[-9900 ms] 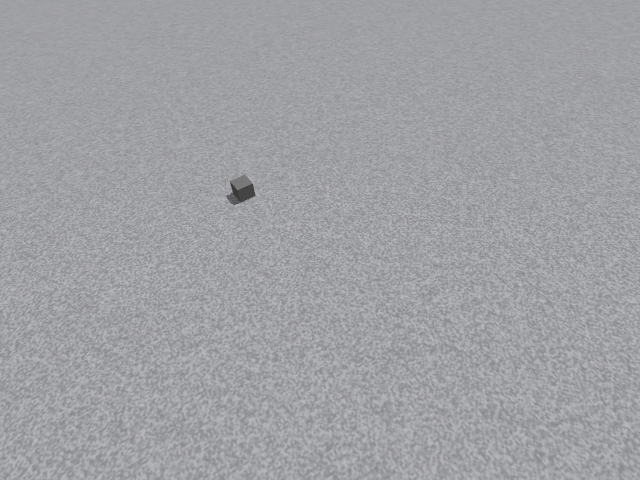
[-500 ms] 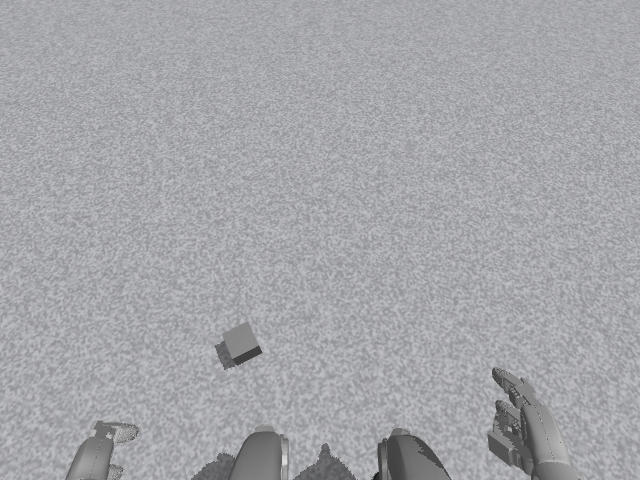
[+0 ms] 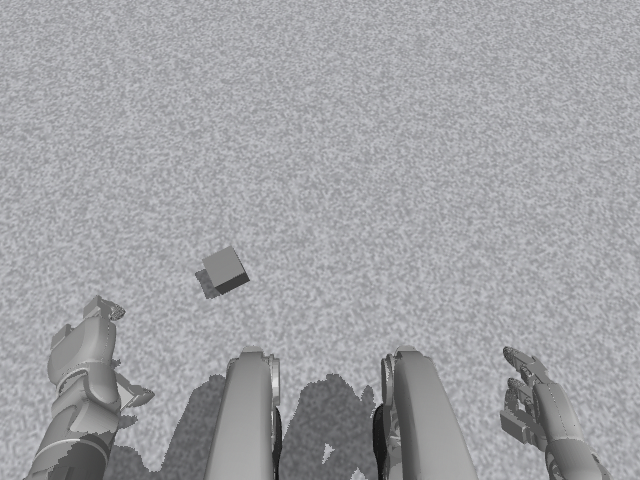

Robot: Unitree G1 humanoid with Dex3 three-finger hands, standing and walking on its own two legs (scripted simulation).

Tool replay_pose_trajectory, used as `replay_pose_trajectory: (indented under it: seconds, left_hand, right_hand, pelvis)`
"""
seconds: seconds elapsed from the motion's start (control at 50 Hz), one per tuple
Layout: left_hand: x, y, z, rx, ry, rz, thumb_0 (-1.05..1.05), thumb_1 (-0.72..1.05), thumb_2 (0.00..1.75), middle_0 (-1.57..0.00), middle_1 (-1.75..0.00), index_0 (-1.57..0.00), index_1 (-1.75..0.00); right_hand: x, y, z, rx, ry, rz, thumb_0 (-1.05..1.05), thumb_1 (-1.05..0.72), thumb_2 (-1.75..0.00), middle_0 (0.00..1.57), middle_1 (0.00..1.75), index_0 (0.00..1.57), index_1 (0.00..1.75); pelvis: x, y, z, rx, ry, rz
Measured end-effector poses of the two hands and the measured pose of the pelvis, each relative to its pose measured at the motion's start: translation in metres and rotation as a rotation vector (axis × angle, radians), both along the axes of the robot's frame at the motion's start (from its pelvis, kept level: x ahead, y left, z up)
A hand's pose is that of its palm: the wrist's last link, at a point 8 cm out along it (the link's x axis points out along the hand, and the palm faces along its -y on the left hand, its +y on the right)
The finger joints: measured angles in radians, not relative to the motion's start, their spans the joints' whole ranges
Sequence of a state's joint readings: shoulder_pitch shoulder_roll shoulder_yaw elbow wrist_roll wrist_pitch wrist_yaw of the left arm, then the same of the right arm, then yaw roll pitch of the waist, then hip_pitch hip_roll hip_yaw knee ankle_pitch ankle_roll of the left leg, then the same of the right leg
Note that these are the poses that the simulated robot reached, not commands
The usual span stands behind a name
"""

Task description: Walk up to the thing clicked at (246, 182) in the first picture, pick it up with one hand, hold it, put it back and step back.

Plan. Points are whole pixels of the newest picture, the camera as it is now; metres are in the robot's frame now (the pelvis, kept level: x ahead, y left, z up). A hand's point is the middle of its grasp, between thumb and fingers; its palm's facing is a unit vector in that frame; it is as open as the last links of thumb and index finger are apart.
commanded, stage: rise first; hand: left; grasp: from above
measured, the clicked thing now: (226, 270) +0.51 +0.25 -0.51
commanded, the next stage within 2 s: none
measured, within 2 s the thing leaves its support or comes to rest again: neither
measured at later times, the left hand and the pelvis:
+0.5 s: hand (154, 303) +0.38 +0.32 -0.28, palm faces -0.31 -0.19 -0.93, open 13.7 cm; pelvis -0.04 +0.00 -0.14, yaw -4 degrees
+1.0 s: hand (177, 285) +0.43 +0.31 -0.35, palm faces -0.32 -0.25 -0.91, open 13.9 cm; pelvis -0.03 +0.01 -0.20, yaw -5 degrees
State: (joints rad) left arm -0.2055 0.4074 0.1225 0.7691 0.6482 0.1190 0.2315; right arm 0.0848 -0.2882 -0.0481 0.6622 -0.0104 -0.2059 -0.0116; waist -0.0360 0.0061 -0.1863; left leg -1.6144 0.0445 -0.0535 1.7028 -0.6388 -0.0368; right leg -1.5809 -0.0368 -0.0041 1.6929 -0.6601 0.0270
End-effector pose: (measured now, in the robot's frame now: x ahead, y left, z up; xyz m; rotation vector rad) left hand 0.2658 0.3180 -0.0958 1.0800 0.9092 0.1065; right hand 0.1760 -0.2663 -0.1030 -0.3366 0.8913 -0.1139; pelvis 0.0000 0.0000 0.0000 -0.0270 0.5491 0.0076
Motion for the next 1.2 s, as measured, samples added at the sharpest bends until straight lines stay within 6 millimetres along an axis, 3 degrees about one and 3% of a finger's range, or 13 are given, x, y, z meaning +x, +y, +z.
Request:
replay_pose_trajectory:
  seconds: [0.16, 0.32, 0.46, 0.62, 0.8, 1.02, 1.2]
  left_hand:
    - [0.053, 0.001, -0.052, 0.162, -0.061, -0.111, 0.00, -0.53, 0.99, -0.10, -1.10, -0.10, -1.10]
    - [0.088, 0.004, -0.087, 0.272, -0.078, -0.191, 0.00, -0.51, 0.98, -0.10, -1.12, -0.11, -1.11]
    - [0.106, 0.002, -0.121, 0.307, -0.096, -0.186, 0.00, -0.50, 0.97, -0.10, -1.11, -0.12, -1.10]
    - [0.130, -0.004, -0.151, 0.263, -0.102, -0.088, 0.00, -0.50, 0.96, -0.11, -1.10, -0.13, -1.08]
    - [0.153, -0.008, -0.172, 0.262, -0.063, -0.122, 0.00, -0.52, 0.98, -0.11, -1.09, -0.12, -1.08]
    - [0.166, -0.010, -0.202, 0.250, -0.066, -0.097, 0.00, -0.53, 0.97, -0.11, -1.10, -0.12, -1.09]
    - [0.179, -0.014, -0.215, 0.248, -0.075, -0.093, 0.00, -0.52, 0.96, -0.11, -1.11, -0.12, -1.09]
  right_hand:
    - [-0.052, -0.006, -0.085, 0.016, 0.173, -0.016, 0.01, -0.92, -0.90, 0.20, 0.30, 0.21, 0.30]
    - [-0.112, -0.002, -0.131, 0.031, 0.314, -0.062, 0.01, -0.92, -0.90, 0.20, 0.30, 0.21, 0.30]
    - [-0.148, -0.001, -0.149, 0.016, 0.402, -0.075, 0.01, -0.91, -0.90, 0.20, 0.30, 0.21, 0.30]
    - [-0.169, 0.000, -0.158, 0.004, 0.437, -0.082, 0.00, -0.91, -0.90, 0.20, 0.30, 0.21, 0.30]
    - [-0.184, 0.004, -0.176, 0.032, 0.467, -0.085, 0.00, -0.92, -0.90, 0.20, 0.30, 0.21, 0.30]
    - [-0.192, 0.011, -0.204, 0.087, 0.514, -0.041, 0.00, -0.92, -0.90, 0.20, 0.30, 0.21, 0.30]
    - [-0.195, 0.010, -0.213, 0.102, 0.539, -0.032, 0.00, -0.93, -0.91, 0.20, 0.30, 0.20, 0.30]
  pelvis:
    - [-0.023, -0.004, -0.064, -0.009, 0.038, -0.015]
    - [-0.036, -0.003, -0.105, -0.020, 0.046, -0.027]
    - [-0.038, 0.001, -0.130, -0.032, 0.053, -0.034]
    - [-0.039, 0.006, -0.152, -0.050, 0.055, -0.041]
    - [-0.036, 0.009, -0.174, -0.060, 0.061, -0.044]
    - [-0.035, 0.007, -0.200, -0.060, 0.055, -0.052]
    - [-0.031, 0.007, -0.212, -0.066, 0.054, -0.060]
